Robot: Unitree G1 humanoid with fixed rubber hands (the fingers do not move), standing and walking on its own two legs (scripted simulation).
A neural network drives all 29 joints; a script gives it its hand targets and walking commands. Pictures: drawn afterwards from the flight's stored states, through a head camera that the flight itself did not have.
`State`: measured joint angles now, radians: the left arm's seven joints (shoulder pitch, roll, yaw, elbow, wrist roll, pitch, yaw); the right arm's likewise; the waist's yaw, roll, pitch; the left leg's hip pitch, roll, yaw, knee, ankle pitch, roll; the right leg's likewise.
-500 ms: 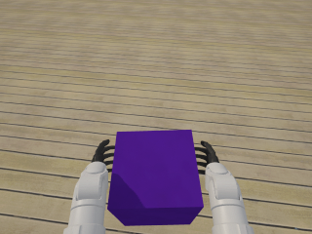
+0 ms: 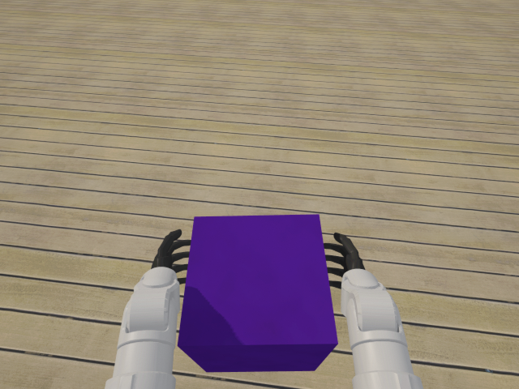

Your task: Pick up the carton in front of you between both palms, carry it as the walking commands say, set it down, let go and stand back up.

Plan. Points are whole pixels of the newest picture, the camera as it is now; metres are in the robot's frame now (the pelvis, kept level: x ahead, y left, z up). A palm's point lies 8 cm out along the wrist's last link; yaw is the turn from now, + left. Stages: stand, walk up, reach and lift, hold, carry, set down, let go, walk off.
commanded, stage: carry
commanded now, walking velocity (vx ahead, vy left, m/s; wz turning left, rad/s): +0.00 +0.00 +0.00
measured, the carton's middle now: (258, 299) +0.31 +0.00 -0.05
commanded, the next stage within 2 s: hold in 0.22 s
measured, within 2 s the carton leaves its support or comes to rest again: neither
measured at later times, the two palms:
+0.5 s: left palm (147, 291) +0.26 +0.16 +0.05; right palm (346, 284) +0.28 -0.13 +0.05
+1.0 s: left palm (144, 289) +0.26 +0.17 +0.06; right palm (343, 276) +0.28 -0.13 +0.05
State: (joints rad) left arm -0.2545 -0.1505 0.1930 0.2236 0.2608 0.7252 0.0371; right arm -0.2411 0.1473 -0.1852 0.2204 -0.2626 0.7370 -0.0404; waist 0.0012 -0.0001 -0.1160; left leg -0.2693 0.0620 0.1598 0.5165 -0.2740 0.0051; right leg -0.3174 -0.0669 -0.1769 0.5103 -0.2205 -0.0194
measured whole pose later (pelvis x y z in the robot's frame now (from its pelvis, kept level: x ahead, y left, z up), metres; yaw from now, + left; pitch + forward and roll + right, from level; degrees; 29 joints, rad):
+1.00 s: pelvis -0.02 -0.01 +0.01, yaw +5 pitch -9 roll +0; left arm -0.33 -0.17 0.30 0.34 0.32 0.71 -0.01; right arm -0.32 0.17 -0.27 0.32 -0.33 0.74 0.00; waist 0.00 0.01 0.02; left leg -0.06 -0.02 -0.05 0.42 -0.21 0.00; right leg -0.07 0.03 0.02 0.41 -0.19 -0.02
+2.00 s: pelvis -0.07 -0.01 -0.17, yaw +5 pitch +40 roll +1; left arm -0.74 -0.19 0.50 0.56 0.26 0.23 0.12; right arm -0.78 0.06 -0.43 0.66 -0.28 0.26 -0.06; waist 0.00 0.02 -0.23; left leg -1.63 -0.09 -0.06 1.37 -0.44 -0.04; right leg -1.65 0.07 0.06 1.37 -0.41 0.01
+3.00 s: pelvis -0.10 -0.02 -0.38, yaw +8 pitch +41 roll +3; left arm -1.14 0.01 0.34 0.82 -0.02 0.11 0.27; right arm -1.24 -0.26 -0.14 1.00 0.05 0.15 -0.14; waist -0.03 0.04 0.14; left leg -2.26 -0.18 -0.05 2.12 -0.58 -0.10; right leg -2.29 0.10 0.05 2.13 -0.55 0.03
